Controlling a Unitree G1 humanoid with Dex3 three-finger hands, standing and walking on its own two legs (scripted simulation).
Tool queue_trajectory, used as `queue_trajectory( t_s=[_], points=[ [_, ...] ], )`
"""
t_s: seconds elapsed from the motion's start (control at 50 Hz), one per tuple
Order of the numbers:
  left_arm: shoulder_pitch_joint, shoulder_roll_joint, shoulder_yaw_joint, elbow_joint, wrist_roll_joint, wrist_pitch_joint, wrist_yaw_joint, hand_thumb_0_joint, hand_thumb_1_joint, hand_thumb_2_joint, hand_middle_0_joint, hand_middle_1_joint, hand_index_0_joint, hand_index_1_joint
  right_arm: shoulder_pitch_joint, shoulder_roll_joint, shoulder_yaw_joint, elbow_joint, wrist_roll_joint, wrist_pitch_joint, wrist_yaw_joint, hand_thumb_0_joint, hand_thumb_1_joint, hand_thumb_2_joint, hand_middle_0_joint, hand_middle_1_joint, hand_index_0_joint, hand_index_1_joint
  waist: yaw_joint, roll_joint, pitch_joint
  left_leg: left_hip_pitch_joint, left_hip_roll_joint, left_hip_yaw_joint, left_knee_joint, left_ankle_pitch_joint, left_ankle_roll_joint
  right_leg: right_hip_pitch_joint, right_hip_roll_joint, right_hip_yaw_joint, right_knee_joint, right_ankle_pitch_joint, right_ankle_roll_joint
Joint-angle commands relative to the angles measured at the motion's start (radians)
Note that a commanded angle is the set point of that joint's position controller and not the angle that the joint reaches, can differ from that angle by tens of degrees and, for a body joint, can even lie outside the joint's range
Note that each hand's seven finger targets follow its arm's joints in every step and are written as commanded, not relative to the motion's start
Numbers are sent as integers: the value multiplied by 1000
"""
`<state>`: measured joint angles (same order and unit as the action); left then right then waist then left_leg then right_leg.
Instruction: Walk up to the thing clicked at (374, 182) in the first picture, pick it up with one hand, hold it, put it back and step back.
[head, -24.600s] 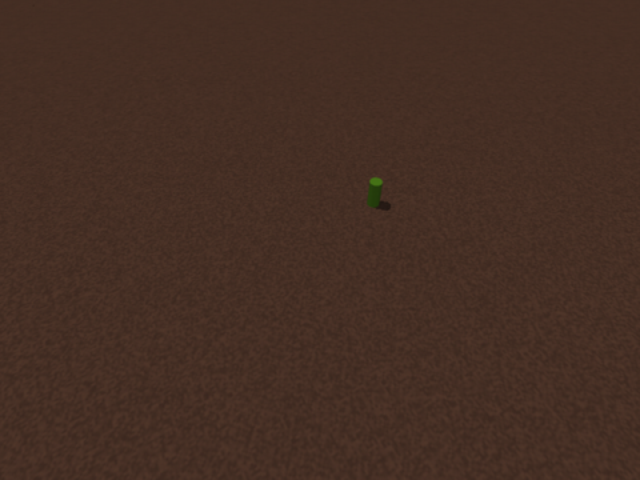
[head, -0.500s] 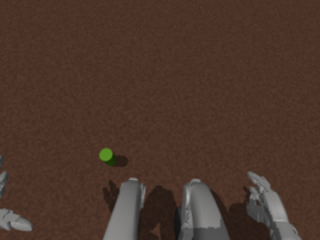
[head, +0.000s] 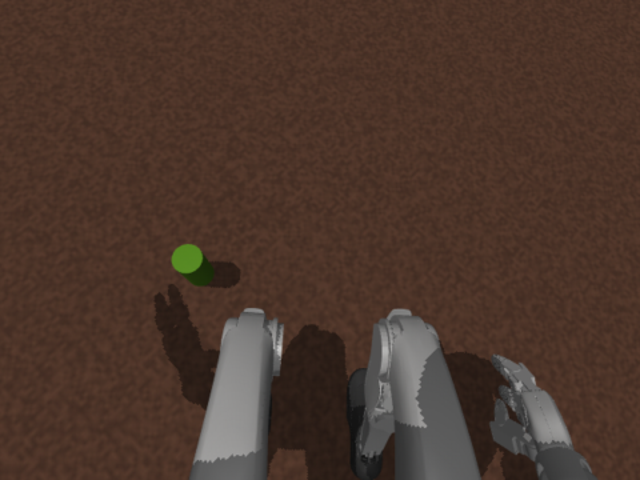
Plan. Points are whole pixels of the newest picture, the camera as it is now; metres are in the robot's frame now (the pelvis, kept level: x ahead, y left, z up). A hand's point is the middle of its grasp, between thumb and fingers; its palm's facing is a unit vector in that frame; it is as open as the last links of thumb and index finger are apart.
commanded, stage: go down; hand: left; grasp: from the side
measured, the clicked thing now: (194, 266) +0.42 +0.26 -0.39
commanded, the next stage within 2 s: approach in 1.18 s
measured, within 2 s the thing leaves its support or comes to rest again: neither
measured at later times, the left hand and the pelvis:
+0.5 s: hand out of the picture +0.30 +0.44 -0.05, palm faces +0.33 -0.94 -0.11, open 17.7 cm; pelvis -0.01 +0.00 -0.05, yaw -1 degrees
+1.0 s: hand out of the picture +0.31 +0.45 -0.07, palm faces +0.34 -0.93 -0.09, open 17.6 cm; pelvis -0.02 +0.00 -0.08, yaw -1 degrees
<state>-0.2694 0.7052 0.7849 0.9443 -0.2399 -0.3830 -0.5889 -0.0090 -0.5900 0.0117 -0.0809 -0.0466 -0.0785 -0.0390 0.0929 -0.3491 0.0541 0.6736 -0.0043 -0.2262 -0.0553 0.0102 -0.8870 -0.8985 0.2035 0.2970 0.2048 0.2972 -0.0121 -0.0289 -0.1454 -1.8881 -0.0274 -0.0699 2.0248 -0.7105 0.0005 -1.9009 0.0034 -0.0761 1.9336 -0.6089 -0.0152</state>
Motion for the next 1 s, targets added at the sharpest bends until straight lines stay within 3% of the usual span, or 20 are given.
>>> queue_trajectory(
  t_s=[0.0,0.04,0.1,0.14,0.22,0.28,0.36,0.42,0.6,0.74,0.76,0.88,0.92,0.94,0.98],
  points=[
    [-79,437,140,-166,-39,-75,-28,0,-595,0,-75,-25,-72,-28,77,-222,-73,-85,-1,-40,-23,0,-898,-901,199,300,199,300,69,188,-591,344,14,3,-296,175,21,331,15,7,-132,80,-35],
    [-77,424,134,-158,-42,-68,-38,0,-598,0,-76,-13,-69,-19,86,-226,-72,-72,-4,-38,-23,0,-905,-903,199,300,199,300,64,203,-595,354,16,-1,-286,202,17,312,14,2,-112,100,-37],
    [-111,473,158,-170,-42,-63,-41,0,-580,0,-70,-8,-63,-14,71,-228,-68,-79,-4,-39,-28,0,-902,-903,199,300,199,300,67,197,-577,291,13,5,-269,156,24,310,15,1,-104,69,-34],
    [-112,471,165,-166,-47,-63,-46,0,-583,0,-66,-12,-60,-19,72,-232,-68,-72,-4,-38,-27,0,-905,-904,199,300,199,300,70,200,-562,284,16,1,-262,154,24,283,15,-3,-85,71,-34],
    [-142,457,146,-117,-43,-58,-60,0,-585,7,-66,-26,-59,-34,81,-236,-65,-56,-11,-38,-28,0,-905,-905,199,300,199,300,41,204,-520,262,20,-10,-239,126,22,237,13,-13,-59,53,-33],
    [-184,474,155,-121,-48,-64,-69,0,-609,0,-66,-14,-59,-22,80,-236,-59,-62,-13,-41,-26,0,-909,-906,199,300,199,300,38,197,-536,237,14,2,-207,149,26,239,12,-11,-51,68,-33],
    [-237,482,136,-84,-38,-67,-85,0,-595,6,-62,-19,-56,-27,78,-243,-55,-58,-18,-43,-24,0,-904,-904,199,300,199,300,17,175,-489,194,19,-5,-195,67,31,198,13,-17,-42,8,-28],
    [-263,533,157,-100,-34,-75,-88,0,-580,9,-59,-15,-52,-24,71,-254,-53,-64,-21,-47,-21,0,-901,-904,199,300,199,300,31,205,-505,203,20,-15,-201,14,30,177,12,-23,-25,-23,-26],
    [-247,546,177,-99,-40,-69,-95,0,-578,45,-55,-34,-44,-48,83,-265,-42,-53,-23,-35,-20,0,-907,-907,199,300,199,300,43,254,-554,253,12,-20,-166,140,16,135,4,-27,34,65,-34],
    [-267,547,177,-70,-45,-74,-98,0,-594,44,-49,-24,-35,-40,79,-255,-38,-59,-23,-36,-13,0,-915,-910,198,300,199,300,24,188,-507,147,3,5,-132,68,32,161,5,-24,13,1,-27],
    [-248,559,196,-49,-50,-75,-99,0,-582,49,-50,-29,-36,-45,75,-260,-35,-59,-23,-35,-13,0,-915,-910,199,300,199,300,35,181,-503,144,3,5,-129,81,32,163,5,-26,20,11,-26],
    [-289,553,171,-43,-50,-89,-117,0,-554,57,-50,-32,-37,-47,79,-264,-37,-46,-26,-33,-11,0,-912,-908,199,300,199,300,15,184,-491,134,3,7,-108,60,33,128,5,-24,29,-11,-26],
    [-293,595,202,-65,-53,-97,-116,0,-548,49,-49,-22,-34,-38,81,-272,-36,-48,-27,-37,-9,0,-912,-909,199,300,199,300,32,209,-525,159,4,7,-106,87,28,138,4,-22,44,14,-28],
    [-307,600,196,-77,-51,-100,-120,0,-561,53,-49,-28,-34,-44,80,-272,-35,-47,-27,-35,-10,0,-914,-910,199,300,199,300,31,226,-532,165,5,7,-104,88,28,133,4,-23,49,14,-29],
    [-280,568,191,-47,-54,-97,-124,0,-552,59,-50,-34,-35,-50,93,-272,-35,-37,-29,-33,-7,0,-915,-910,199,300,199,300,23,211,-530,170,5,4,-99,122,24,130,4,-27,59,38,-31]
  ],
)
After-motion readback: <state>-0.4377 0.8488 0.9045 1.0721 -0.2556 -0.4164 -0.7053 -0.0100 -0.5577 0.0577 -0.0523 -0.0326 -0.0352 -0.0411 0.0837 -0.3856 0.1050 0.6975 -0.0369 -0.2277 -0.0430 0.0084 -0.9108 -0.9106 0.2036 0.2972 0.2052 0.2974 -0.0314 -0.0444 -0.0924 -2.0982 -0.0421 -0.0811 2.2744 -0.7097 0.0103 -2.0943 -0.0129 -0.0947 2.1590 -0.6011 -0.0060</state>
